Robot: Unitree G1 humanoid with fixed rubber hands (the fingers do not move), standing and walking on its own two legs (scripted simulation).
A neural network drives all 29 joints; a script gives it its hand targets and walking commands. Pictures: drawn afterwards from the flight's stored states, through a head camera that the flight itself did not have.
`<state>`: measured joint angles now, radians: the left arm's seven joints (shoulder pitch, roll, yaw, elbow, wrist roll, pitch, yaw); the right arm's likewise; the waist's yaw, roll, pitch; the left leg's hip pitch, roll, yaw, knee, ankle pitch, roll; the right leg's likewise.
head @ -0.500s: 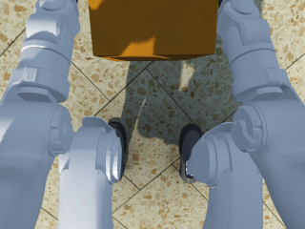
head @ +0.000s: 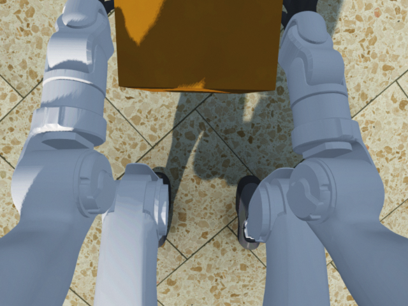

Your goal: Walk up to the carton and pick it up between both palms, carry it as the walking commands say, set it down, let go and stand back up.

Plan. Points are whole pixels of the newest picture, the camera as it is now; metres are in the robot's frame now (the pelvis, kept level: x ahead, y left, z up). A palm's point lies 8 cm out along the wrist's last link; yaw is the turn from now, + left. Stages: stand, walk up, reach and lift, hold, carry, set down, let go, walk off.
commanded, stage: reach and lift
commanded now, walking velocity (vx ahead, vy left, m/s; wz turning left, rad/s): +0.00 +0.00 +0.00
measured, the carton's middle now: (198, 26) +0.55 +0.04 -0.19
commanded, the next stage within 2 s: none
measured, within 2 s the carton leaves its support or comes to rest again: neither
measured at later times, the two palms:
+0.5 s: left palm out of the picture +0.53 +0.18 -0.06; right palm (328, 8) +0.54 -0.11 -0.06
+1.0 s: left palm out of the picture +0.51 +0.18 +0.02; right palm out of the picture +0.52 -0.11 +0.02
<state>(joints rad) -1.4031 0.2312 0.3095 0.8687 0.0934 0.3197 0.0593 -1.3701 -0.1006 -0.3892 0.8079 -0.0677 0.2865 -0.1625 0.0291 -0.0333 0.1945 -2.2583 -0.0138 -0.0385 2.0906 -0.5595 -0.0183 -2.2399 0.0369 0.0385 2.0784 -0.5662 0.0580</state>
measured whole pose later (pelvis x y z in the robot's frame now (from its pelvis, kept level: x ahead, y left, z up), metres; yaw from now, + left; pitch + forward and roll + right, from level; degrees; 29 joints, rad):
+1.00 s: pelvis +0.00 -0.01 +0.09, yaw +1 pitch +47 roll -1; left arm -1.16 0.07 0.43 0.70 0.23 0.42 0.01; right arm -1.12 0.05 -0.51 0.61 -0.21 0.40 -0.10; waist 0.02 -0.04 -0.12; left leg -2.08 -0.02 -0.04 1.75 -0.48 -0.03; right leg -2.07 0.05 0.05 1.75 -0.49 0.05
